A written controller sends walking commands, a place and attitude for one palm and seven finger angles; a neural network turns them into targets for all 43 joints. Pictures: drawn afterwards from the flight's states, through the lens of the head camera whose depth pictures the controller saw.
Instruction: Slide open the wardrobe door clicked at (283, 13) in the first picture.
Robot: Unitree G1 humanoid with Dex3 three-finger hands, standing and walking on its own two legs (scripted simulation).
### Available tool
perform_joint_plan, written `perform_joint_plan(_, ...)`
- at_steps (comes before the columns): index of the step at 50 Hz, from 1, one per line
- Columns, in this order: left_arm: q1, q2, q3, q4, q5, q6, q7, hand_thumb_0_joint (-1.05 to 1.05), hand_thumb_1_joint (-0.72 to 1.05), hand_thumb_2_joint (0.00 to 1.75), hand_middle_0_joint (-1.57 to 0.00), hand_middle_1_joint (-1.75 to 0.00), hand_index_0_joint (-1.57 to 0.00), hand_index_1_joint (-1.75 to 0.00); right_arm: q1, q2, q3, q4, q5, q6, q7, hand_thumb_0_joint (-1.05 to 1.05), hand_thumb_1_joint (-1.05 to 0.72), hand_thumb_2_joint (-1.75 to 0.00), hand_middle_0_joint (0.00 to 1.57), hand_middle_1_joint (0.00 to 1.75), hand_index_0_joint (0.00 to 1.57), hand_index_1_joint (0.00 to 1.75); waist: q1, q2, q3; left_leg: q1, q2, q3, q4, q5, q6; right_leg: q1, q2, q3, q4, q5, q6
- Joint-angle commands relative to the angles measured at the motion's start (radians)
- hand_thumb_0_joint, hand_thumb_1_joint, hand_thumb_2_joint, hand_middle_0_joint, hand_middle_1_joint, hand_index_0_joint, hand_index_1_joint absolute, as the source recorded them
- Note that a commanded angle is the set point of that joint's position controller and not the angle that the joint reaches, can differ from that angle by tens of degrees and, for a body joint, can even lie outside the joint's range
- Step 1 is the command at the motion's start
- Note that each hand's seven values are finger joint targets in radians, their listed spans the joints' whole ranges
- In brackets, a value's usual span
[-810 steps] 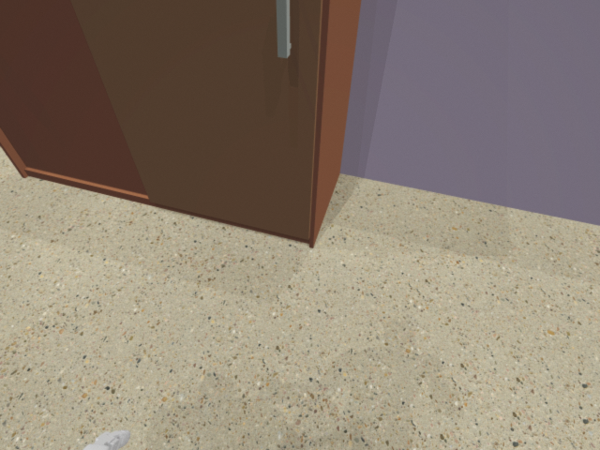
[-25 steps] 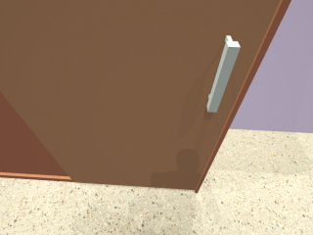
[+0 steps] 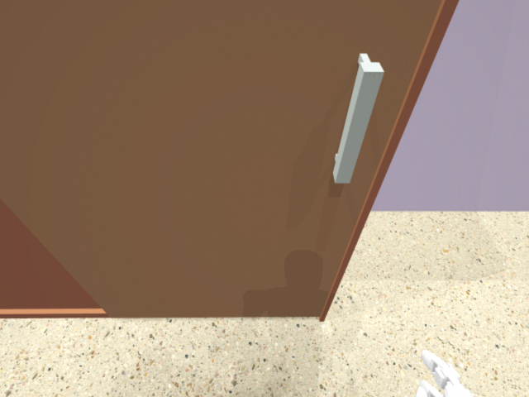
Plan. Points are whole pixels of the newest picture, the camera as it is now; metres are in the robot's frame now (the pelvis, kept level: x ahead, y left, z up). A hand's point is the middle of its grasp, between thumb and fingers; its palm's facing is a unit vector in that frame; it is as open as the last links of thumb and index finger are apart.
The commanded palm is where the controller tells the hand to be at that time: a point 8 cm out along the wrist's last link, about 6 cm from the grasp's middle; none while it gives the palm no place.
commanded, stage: raise the hand with hooked fingers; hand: right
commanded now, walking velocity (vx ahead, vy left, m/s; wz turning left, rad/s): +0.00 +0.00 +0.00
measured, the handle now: (351, 123) +0.49 -0.12 +0.17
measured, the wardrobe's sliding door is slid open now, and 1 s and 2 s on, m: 0.00 0.00 0.00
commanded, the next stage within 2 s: move the hooked fingers beside the handle in 1.98 s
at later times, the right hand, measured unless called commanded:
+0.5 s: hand (438, 377) +0.15 -0.20 +0.04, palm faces +0.07 +0.99 -0.09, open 9.8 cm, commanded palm +0.14 -0.26 +0.03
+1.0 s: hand (478, 305) +0.22 -0.25 +0.10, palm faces +0.02 +0.99 -0.10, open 12.7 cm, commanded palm +0.19 -0.30 +0.12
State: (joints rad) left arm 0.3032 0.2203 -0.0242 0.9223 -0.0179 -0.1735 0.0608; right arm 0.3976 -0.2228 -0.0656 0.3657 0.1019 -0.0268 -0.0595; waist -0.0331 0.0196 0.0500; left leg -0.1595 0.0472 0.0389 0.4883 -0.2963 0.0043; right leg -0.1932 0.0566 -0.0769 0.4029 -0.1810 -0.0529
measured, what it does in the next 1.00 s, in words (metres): stands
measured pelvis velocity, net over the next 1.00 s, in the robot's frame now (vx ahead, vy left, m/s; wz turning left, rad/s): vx -0.01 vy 0.00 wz -0.02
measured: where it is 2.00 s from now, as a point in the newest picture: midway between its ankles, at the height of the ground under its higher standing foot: outside the picture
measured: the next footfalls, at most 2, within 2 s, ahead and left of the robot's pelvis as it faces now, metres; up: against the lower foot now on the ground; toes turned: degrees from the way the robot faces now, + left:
none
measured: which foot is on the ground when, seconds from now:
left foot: down 0.00-1.00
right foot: down 0.00-1.00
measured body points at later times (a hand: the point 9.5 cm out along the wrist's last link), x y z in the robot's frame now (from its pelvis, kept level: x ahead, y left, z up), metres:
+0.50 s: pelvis -0.04 +0.04 -0.05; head -0.02 +0.03 +0.40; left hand +0.18 +0.26 -0.11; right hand +0.14 -0.26 +0.04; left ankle -0.02 +0.12 -0.74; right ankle +0.02 -0.08 -0.74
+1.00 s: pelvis -0.01 +0.00 -0.02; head -0.01 +0.00 +0.43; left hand +0.18 +0.24 -0.07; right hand +0.21 -0.30 +0.11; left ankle -0.02 +0.12 -0.74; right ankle +0.02 -0.08 -0.74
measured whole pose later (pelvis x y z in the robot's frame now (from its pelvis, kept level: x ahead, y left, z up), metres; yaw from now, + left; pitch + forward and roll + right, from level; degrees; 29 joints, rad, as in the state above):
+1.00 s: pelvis -0.01 +0.00 -0.02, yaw -1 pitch +1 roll +2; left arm 0.24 0.28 -0.04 0.64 -0.05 -0.34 0.10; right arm 0.20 -0.39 -0.36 -0.05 0.36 -0.10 0.41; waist -0.04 -0.02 -0.02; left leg -0.28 0.00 0.08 0.63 -0.35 0.01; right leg -0.39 0.00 -0.03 0.69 -0.31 -0.05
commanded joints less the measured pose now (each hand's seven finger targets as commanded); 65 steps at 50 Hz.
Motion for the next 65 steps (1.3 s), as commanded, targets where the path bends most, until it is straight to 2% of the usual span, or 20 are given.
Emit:
perform_joint_plan(1,-0.103,0.193,0.062,-0.259,0.0,-0.146,-0.01,0.0,0.9,0.9,-0.2,-0.3,-0.2,-0.3,-0.187,-0.089,-0.078,-0.36,0.084,-0.186,0.063,0.0,-0.74,-0.83,0.21,0.4,0.21,0.4,0.083,0.096,-0.024,-0.241,-0.048,0.057,-0.031,0.009,0.019,-0.047,-0.087,0.147,0.047,-0.05,0.045)
perform_joint_plan(4,-0.149,0.179,0.077,-0.306,0.019,-0.138,-0.038,0.0,0.9,0.9,-0.2,-0.3,-0.2,-0.3,0.105,-0.032,-0.145,-0.076,0.139,-0.376,0.219,0.0,-0.67,-0.8,0.22,0.45,0.22,0.45,0.014,0.243,0.033,-0.41,-0.065,0.078,0.103,-0.109,0.027,-0.307,-0.064,0.129,0.193,-0.156,0.055)
perform_joint_plan(5,-0.152,0.179,0.085,-0.331,0.011,-0.128,-0.055,0.0,0.9,0.9,-0.2,-0.3,-0.2,-0.3,0.207,-0.049,-0.193,-0.001,0.157,-0.436,0.293,0.0,-0.64,-0.79,0.22,0.47,0.22,0.47,-0.023,0.172,0.014,-0.405,-0.063,0.058,0.141,-0.093,0.044,-0.341,-0.052,0.108,0.236,-0.131,0.063)
perform_joint_plan(7,-0.199,0.198,0.09,-0.407,0.009,-0.131,-0.076,0.0,0.9,0.9,-0.2,-0.3,-0.2,-0.3,0.139,-0.136,-0.239,-0.055,0.196,-0.541,0.459,0.0,-0.6,-0.77,0.22,0.5,0.22,0.5,-0.029,0.069,-0.101,-0.424,-0.038,0.008,0.234,-0.056,0.056,-0.406,-0.039,0.077,0.343,-0.121,0.066)
perform_joint_plan(10,-0.212,0.197,0.094,-0.515,-0.009,-0.119,-0.077,0.0,0.9,0.9,-0.2,-0.3,-0.2,-0.3,0.102,-0.301,-0.387,-0.195,0.23,-0.484,0.558,0.0,-0.53,-0.74,0.23,0.54,0.23,0.54,-0.071,-0.089,-0.275,-0.347,-0.03,-0.058,0.255,-0.045,0.047,-0.416,-0.026,0.046,0.39,-0.101,0.046)
perform_joint_plan(14,-0.179,0.154,0.076,-0.57,-0.012,-0.126,-0.038,0.0,0.9,0.9,-0.2,-0.3,-0.2,-0.3,-0.155,-0.276,-0.391,-0.587,0.332,-0.462,0.502,0.0,-0.43,-0.7,0.23,0.6,0.23,0.6,-0.019,-0.152,-0.378,-0.355,-0.038,-0.101,0.201,-0.161,0.023,-0.322,-0.046,0.067,0.408,-0.129,0.026)
perform_joint_plan(17,-0.126,0.161,0.063,-0.499,-0.006,-0.156,-0.009,0.0,0.9,0.9,-0.2,-0.3,-0.2,-0.3,-0.287,-0.255,-0.315,-0.699,0.298,-0.523,0.424,0.0,-0.36,-0.67,0.24,0.64,0.24,0.64,0.059,-0.161,-0.27,-0.437,-0.056,-0.099,0.188,-0.186,0.027,-0.297,-0.068,0.106,0.427,-0.162,0.017)
perform_joint_plan(20,-0.129,0.183,0.04,-0.442,-0.02,-0.186,0.02,0.0,0.9,0.9,-0.2,-0.3,-0.2,-0.3,-0.329,-0.212,-0.194,-0.61,0.264,-0.514,0.453,0.0,-0.29,-0.64,0.24,0.69,0.24,0.69,0.11,-0.105,-0.13,-0.487,-0.05,-0.108,0.152,-0.251,0.014,-0.338,-0.077,0.124,0.431,-0.229,0.006)
perform_joint_plan(25,-0.138,0.2,0.036,-0.421,-0.041,-0.198,0.057,0.0,0.9,0.9,-0.2,-0.3,-0.2,-0.3,-0.318,-0.362,-0.279,-0.403,0.244,-0.303,0.552,0.0,-0.18,-0.59,0.25,0.76,0.25,0.76,0.068,-0.066,-0.138,-0.391,-0.016,-0.171,0.055,-0.317,0.001,-0.362,-0.073,0.124,0.391,-0.229,0.008)
perform_joint_plan(27,-0.157,0.187,0.034,-0.438,-0.037,-0.192,0.054,0.0,0.9,0.9,-0.2,-0.3,-0.2,-0.3,-0.311,-0.431,-0.379,-0.415,0.263,-0.234,0.554,0.0,-0.13,-0.57,0.25,0.8,0.25,0.8,0.022,-0.082,-0.228,-0.299,-0.002,-0.157,0.059,-0.223,0.001,-0.32,-0.073,0.127,0.365,-0.153,0.013)
perform_joint_plan(31,-0.172,0.144,0.023,-0.471,-0.028,-0.195,0.033,0.0,0.9,0.9,-0.2,-0.3,-0.2,-0.3,-0.185,-0.415,-0.53,-0.496,0.363,-0.213,0.491,0.0,-0.04,-0.53,0.26,0.86,0.26,0.86,-0.049,-0.053,-0.364,-0.122,-0.002,-0.112,0.11,0.111,-0.013,-0.257,-0.072,0.127,0.33,0.025,0.027)
perform_joint_plan(35,-0.149,0.149,0.039,-0.462,-0.028,-0.213,0.004,0.0,0.9,0.9,-0.2,-0.3,-0.2,-0.3,-0.112,-0.309,-0.468,-0.514,0.358,-0.223,0.468,0.0,0.06,-0.49,0.27,0.92,0.27,0.92,-0.035,0.007,-0.333,-0.138,-0.027,-0.059,0.139,0.356,-0.033,-0.195,-0.073,0.107,0.304,0.12,0.025)
perform_joint_plan(38,-0.13,0.175,0.043,-0.447,-0.039,-0.218,0.005,0.0,0.9,0.9,-0.2,-0.3,-0.2,-0.3,-0.179,-0.271,-0.359,-0.467,0.316,-0.173,0.502,0.0,0.13,-0.46,0.27,0.96,0.27,0.96,0.005,-0.03,-0.197,-0.241,-0.049,-0.024,0.115,0.258,-0.022,-0.187,-0.077,0.101,0.263,0.072,0.018)
perform_joint_plan(40,-0.127,0.191,0.044,-0.448,-0.043,-0.22,0.018,0.0,0.9,0.9,-0.2,-0.3,-0.2,-0.3,-0.242,-0.305,-0.352,-0.485,0.301,-0.14,0.52,0.0,0.17,-0.44,0.28,0.99,0.28,0.99,0.011,-0.01,-0.175,-0.244,-0.051,-0.03,0.09,0.203,-0.022,-0.17,-0.081,0.106,0.249,0.052,0.01)
perform_joint_plan(45,-0.143,0.18,0.031,-0.45,-0.034,-0.23,0.044,0.0,0.9,0.9,-0.2,-0.3,-0.2,-0.3,-0.436,-0.462,-0.462,-0.708,0.289,-0.158,0.478,0.0,0.29,-0.39,0.29,1.07,0.29,1.07,-0.009,-0.138,-0.322,-0.165,-0.062,0.011,0.081,0.179,0.015,-0.005,-0.082,0.13,0.188,0.102,0.017)
perform_joint_plan(49,-0.147,0.166,0.016,-0.433,-0.032,-0.229,0.041,0.0,0.9,0.9,-0.2,-0.3,-0.2,-0.3,-0.422,-0.423,-0.471,-0.69,0.295,-0.17,0.433,0.0,0.38,-0.35,0.29,1.12,0.29,1.12,-0.015,-0.182,-0.296,-0.143,-0.068,0.043,0.066,0.187,0.024,0.052,-0.091,0.156,0.14,0.149,0.046)
perform_joint_plan(56,-0.182,0.179,-0.006,-0.434,-0.059,-0.174,0.053,0.0,0.9,0.9,-0.2,-0.3,-0.2,-0.3,-0.534,-0.397,-0.383,-0.432,0.27,0.071,0.509,0.0,0.5,-0.3,0.3,1.2,0.3,1.2,-0.01,-0.109,-0.084,-0.166,-0.061,0.037,-0.026,0.064,0.021,-0.028,-0.095,0.175,0.028,-0.06,0.044)
perform_joint_plan(59,-0.211,0.17,-0.015,-0.463,-0.058,-0.161,0.055,0.0,0.9,0.9,-0.2,-0.3,-0.2,-0.3,-0.659,-0.457,-0.404,-0.516,0.263,0.112,0.521,0.0,0.5,-0.3,0.3,1.2,0.3,1.2,-0.013,-0.09,-0.171,-0.139,-0.06,0.03,-0.037,0.048,0.021,0.026,-0.088,0.187,0.018,-0.08,0.036)
perform_joint_plan(63,-0.236,0.151,-0.031,-0.475,-0.047,-0.163,0.054,0.0,0.9,0.9,-0.2,-0.3,-0.2,-0.3,-0.783,-0.539,-0.48,-0.689,0.274,0.049,0.497,0.0,0.5,-0.3,0.3,1.2,0.3,1.2,-0.022,-0.182,-0.306,-0.091,-0.066,0.027,-0.048,0.072,0.03,0.154,-0.087,0.197,0.012,-0.025,0.049)
perform_joint_plan(65,-0.232,0.15,-0.038,-0.458,-0.042,-0.159,0.055,0.0,0.9,0.9,-0.2,-0.3,-0.2,-0.3,-0.762,-0.571,-0.523,-0.639,0.278,0.037,0.487,0.0,0.5,-0.3,0.3,1.2,0.3,1.2,-0.03,-0.167,-0.288,-0.079,-0.072,0.027,-0.069,0.069,0.032,0.149,-0.088,0.194,0.0,-0.032,0.048)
